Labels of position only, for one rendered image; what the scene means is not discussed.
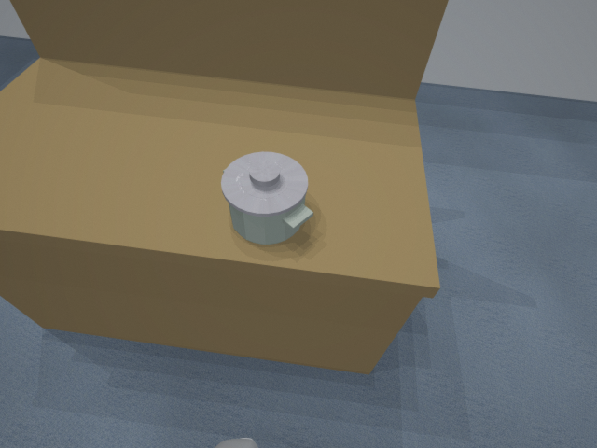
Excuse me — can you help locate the lid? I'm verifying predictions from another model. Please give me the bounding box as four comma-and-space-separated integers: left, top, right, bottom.
221, 152, 308, 217

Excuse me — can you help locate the table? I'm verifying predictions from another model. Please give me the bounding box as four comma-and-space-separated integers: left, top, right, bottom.
0, 0, 449, 375

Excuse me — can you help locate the knob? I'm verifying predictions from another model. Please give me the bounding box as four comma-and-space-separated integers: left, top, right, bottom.
249, 161, 280, 188

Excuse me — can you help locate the pot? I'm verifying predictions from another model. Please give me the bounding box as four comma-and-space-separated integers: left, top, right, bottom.
223, 169, 313, 245

